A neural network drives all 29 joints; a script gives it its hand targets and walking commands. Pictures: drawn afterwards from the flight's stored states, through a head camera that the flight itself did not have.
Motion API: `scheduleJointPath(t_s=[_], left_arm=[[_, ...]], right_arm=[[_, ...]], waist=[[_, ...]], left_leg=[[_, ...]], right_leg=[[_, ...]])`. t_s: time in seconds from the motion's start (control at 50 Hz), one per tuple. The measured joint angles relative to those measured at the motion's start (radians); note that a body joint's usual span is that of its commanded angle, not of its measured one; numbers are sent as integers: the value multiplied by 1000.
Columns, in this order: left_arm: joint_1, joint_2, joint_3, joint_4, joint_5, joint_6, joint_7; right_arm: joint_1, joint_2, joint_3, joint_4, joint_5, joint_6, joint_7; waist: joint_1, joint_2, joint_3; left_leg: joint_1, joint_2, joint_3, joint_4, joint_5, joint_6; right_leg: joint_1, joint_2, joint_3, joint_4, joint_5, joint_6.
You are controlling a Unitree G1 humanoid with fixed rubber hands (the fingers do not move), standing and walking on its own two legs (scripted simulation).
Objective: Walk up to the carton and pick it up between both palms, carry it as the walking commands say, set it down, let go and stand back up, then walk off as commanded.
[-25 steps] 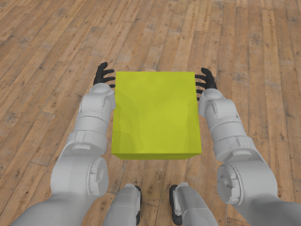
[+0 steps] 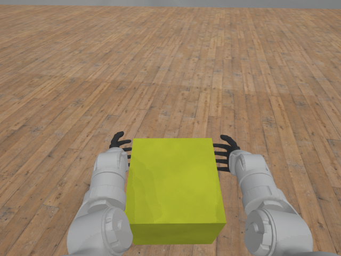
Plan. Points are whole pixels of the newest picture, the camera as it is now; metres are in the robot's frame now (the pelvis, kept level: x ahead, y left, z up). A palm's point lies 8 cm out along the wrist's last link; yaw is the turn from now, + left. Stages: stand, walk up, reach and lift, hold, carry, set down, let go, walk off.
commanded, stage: reach and lift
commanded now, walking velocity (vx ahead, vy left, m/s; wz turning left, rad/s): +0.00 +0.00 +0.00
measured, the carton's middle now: (172, 191) +0.31 +0.02 -0.02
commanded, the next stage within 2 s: hold in 1.24 s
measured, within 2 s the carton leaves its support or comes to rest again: neither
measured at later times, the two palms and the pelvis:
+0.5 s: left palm (120, 162) +0.35 +0.16 +0.06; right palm (234, 164) +0.34 -0.14 +0.05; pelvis +0.05 +0.01 +0.01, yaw +0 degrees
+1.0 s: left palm (120, 167) +0.33 +0.16 +0.07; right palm (238, 169) +0.32 -0.14 +0.06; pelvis +0.03 +0.01 +0.01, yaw +0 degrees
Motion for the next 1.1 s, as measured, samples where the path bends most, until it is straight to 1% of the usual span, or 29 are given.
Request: scheduleJointPath(t_s=[0.04,0.12,0.2,0.28,0.36,0.42,0.48,0.52,0.58,0.66,0.72,0.78,0.86,0.92,0.98,1.1], left_arm=[[1,0,-7,0,0,-6,-9],[19,-11,-87,-28,0,1,-8],[82,-54,-134,-104,0,34,-8],[176,-91,-170,-201,-1,64,-8],[265,-98,-205,-306,-20,83,-11],[314,-98,-211,-373,-29,96,-24],[349,-98,-215,-424,-36,108,-32],[364,-98,-218,-444,-38,108,-41],[375,-99,-224,-454,-38,109,-51],[376,-98,-227,-454,-38,109,-55],[376,-98,-227,-454,-38,109,-56],[376,-98,-227,-454,-38,109,-56],[377,-98,-227,-454,-38,111,-55],[377,-98,-227,-454,-38,113,-41],[377,-98,-227,-454,-38,111,-28],[377,-98,-227,-454,-38,102,-9]], right_arm=[[20,5,9,-50,0,8,1],[88,11,34,-186,0,33,11],[183,11,56,-304,0,71,26],[280,15,97,-398,0,95,38],[353,37,139,-488,0,111,36],[384,61,151,-529,0,116,27],[407,83,159,-561,0,120,13],[422,92,164,-586,0,125,5],[436,98,165,-607,0,130,0],[437,98,165,-616,0,136,-2],[436,98,166,-618,0,138,-3],[436,98,166,-618,0,138,-3],[430,98,166,-607,0,139,-8],[412,98,161,-575,0,134,-13],[392,98,159,-544,0,127,-25],[345,98,141,-480,0,110,-38]], waist=[[-21,0,0],[-53,0,-6],[-64,0,-15],[-51,0,-17],[-24,0,-16],[-5,1,-17],[1,3,-16],[-3,4,-17],[-19,7,-17],[-48,9,-16],[-58,9,-16],[-55,9,-16],[-38,9,-16],[-32,9,-16],[-32,9,-16],[-43,9,-16]], left_leg=[[0,-1,0,0,-7,0],[6,-2,0,-11,-17,1],[31,-5,0,-42,-20,5],[59,-5,0,-74,-20,5],[72,-5,0,-94,-19,5],[81,-5,0,-108,-16,5],[89,-5,0,-120,-11,5],[93,-5,0,-124,-8,5],[97,-5,0,-126,-6,4],[98,-5,0,-126,-1,4],[98,-5,0,-125,3,4],[98,-5,0,-123,6,4],[98,-5,0,-118,8,4],[98,-5,0,-113,8,4],[96,-5,0,-106,7,4],[88,-5,0,-90,-2,4]], right_leg=[[5,-2,0,-10,-1,6],[21,-5,0,-41,-1,14],[50,-8,0,-79,-1,19],[75,-9,0,-107,-2,18],[81,-8,0,-112,-9,15],[84,-8,0,-113,-12,11],[87,-7,0,-114,-13,8],[88,-7,0,-114,-13,6],[92,-7,0,-114,-12,5],[94,-7,0,-114,-7,5],[94,-7,0,-114,-2,5],[95,-7,0,-114,2,5],[97,-7,0,-114,7,6],[100,-7,0,-114,9,7],[100,-8,0,-114,11,8],[100,-8,0,-114,11,13]])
